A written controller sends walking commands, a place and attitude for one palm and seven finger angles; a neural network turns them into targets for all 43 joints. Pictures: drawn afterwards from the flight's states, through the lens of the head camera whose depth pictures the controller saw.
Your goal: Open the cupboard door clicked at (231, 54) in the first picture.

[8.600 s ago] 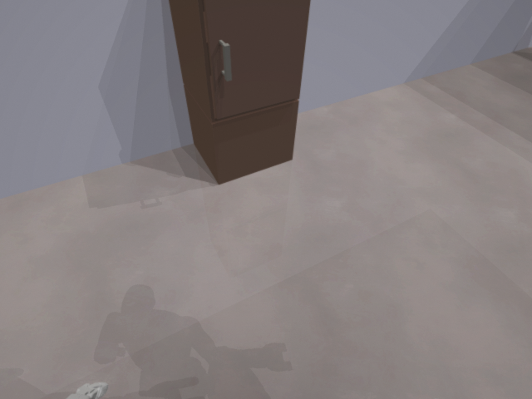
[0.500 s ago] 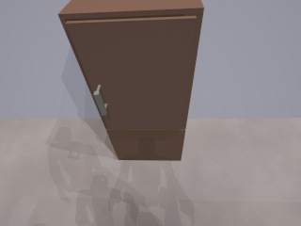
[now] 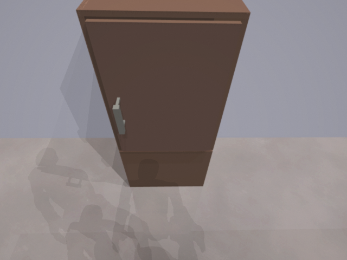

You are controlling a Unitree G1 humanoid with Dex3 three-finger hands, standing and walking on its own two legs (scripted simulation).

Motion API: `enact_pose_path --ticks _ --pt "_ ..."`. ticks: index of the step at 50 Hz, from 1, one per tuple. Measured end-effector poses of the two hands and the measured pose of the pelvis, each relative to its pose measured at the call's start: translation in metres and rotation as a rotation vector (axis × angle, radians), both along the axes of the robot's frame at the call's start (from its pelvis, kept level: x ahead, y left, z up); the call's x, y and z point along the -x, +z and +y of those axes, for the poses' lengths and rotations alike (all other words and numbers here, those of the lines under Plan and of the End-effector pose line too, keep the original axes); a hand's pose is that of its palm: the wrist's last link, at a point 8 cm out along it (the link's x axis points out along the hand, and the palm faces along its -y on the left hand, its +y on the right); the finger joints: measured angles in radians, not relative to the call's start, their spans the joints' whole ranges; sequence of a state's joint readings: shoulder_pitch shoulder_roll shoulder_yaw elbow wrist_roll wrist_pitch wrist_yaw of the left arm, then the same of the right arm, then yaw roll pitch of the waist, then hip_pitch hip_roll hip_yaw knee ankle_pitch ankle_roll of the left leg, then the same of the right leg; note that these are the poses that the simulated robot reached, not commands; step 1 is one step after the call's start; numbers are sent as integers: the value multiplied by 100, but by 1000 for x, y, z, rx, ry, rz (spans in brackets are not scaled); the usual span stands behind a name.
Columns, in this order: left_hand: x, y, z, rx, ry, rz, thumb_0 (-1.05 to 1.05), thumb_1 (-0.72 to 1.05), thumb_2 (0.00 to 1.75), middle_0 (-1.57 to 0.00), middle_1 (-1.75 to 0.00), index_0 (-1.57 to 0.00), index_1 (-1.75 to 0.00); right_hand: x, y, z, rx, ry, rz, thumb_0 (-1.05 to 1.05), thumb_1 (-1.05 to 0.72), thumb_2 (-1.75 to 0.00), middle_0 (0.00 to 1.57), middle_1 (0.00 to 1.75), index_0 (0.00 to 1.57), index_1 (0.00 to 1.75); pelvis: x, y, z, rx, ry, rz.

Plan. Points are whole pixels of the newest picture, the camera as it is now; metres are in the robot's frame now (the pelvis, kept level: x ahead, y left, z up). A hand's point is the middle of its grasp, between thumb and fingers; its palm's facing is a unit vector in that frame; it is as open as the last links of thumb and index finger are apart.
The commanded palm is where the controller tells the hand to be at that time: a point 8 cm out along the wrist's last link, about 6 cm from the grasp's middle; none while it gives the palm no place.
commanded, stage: come to a stop and stand still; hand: left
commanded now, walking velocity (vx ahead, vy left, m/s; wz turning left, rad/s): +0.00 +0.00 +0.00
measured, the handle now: (120, 116) +0.60 +0.24 -0.09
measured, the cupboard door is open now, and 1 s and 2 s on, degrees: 0 0 0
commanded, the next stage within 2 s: look again from close up in 0.14 s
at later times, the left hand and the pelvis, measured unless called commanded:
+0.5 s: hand out of the picture +0.00 +0.18 -0.18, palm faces +0.03 -0.97 -0.23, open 7.4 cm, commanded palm none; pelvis -0.01 +0.01 -0.01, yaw +0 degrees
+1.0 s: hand out of the picture +0.00 +0.14 -0.18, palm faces +0.07 -0.98 -0.19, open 7.3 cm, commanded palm none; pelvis +0.00 -0.03 -0.01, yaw +2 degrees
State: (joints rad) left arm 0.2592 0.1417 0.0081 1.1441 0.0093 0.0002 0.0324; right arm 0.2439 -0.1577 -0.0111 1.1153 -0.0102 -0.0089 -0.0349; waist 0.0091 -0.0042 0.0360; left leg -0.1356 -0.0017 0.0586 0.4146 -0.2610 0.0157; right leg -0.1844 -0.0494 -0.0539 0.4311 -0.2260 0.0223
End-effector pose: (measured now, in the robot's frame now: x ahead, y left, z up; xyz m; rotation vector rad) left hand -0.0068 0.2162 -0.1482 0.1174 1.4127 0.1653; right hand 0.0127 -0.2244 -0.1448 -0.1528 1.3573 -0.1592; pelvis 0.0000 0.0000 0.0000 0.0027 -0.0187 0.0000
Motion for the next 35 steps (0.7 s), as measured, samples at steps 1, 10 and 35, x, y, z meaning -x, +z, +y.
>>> enact_pose_path --ticks 1,10,35 --pt "-2 0 1 0 -2 -2 1 92 90 -20 -30 -20 -30 3 0 1 -2 -2 7 1 -94 -90 20 30 20 30 0 0 0 1 0 -2" --pt "-12 0 7 -6 -9 -20 1 92 90 -20 -30 -20 -30 29 0 16 -28 -20 75 1 -92 -90 20 30 20 30 -1 2 2 4 0 -10" --pt "7 8 0 -42 -22 -22 0 91 90 -20 -30 -20 -30 22 -14 5 -63 19 -2 1 -92 -90 20 30 20 30 7 -5 -6 -14 -6 -10"
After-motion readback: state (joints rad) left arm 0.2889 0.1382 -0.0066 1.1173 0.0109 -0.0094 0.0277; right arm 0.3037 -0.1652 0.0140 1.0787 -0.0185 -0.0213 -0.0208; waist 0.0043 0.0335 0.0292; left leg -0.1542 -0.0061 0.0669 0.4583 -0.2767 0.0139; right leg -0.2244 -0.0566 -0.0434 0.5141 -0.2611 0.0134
